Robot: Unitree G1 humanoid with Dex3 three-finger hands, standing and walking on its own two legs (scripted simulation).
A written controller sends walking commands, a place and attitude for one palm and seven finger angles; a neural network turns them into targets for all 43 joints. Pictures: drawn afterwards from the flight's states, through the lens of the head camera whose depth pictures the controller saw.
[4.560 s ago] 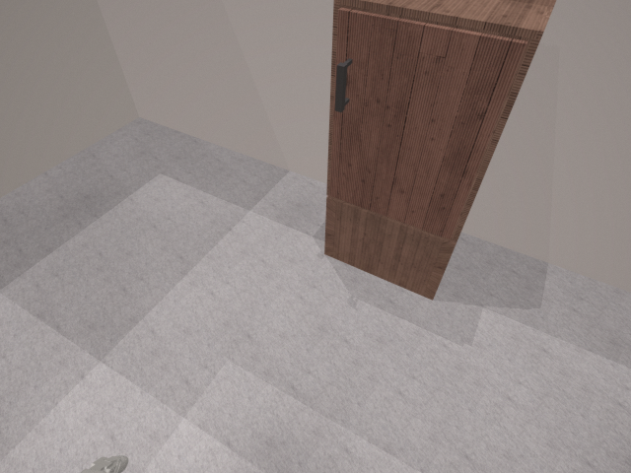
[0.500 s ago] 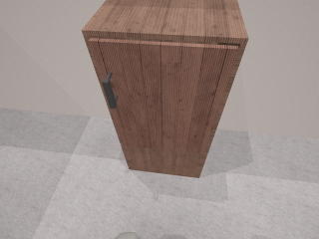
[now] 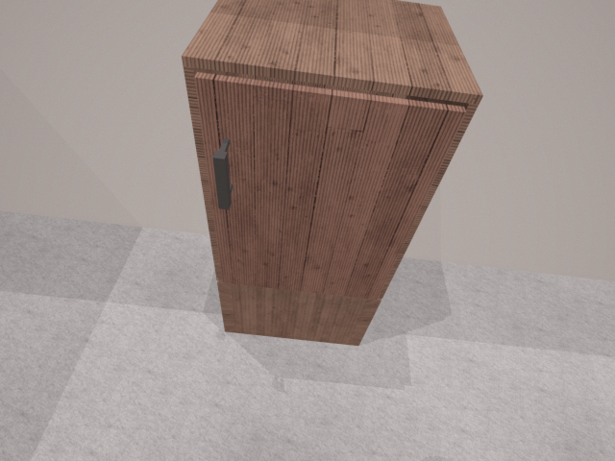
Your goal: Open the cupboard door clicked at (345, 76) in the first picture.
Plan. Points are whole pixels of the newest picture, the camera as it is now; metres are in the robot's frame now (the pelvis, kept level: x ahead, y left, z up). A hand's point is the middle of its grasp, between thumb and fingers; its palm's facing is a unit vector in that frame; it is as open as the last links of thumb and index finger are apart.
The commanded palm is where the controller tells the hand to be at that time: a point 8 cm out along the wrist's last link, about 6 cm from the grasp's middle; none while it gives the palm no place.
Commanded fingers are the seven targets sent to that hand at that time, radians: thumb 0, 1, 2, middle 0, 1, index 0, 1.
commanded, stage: come to a stop and stand still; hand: left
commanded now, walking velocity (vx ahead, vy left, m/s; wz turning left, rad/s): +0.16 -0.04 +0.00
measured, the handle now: (225, 174) +0.58 +0.18 +0.00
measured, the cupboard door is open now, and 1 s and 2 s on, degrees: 0 0 0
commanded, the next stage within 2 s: look again from close up in 1.68 s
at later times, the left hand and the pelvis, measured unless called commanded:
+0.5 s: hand out of the picture -0.09 +0.08 -0.15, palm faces +0.15 -0.97 -0.20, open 7.3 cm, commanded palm none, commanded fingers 0.00 0.90 0.90 -0.20 -0.30 -0.20 -0.30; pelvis -0.02 -0.06 +0.00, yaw +3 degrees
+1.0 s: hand out of the picture +0.02 +0.16 -0.19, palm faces +0.07 -0.98 -0.21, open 7.3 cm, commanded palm none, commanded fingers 0.00 0.90 0.90 -0.20 -0.30 -0.20 -0.30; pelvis +0.01 -0.02 -0.01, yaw +1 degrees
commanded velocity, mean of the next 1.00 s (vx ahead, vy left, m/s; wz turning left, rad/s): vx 0.03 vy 0.04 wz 0.00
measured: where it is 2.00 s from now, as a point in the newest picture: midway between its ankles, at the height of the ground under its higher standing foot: outside the picture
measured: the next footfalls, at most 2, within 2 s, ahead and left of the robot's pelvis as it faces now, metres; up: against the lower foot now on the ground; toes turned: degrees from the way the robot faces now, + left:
right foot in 0.20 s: -0.04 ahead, -0.14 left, +0.00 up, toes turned -4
left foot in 0.70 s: +0.03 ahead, +0.10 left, +0.00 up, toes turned +7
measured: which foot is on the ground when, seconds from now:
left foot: down 0.00-0.20, up 0.22-0.68, down 0.70-1.00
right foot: up 0.00-0.18, down 0.20-1.00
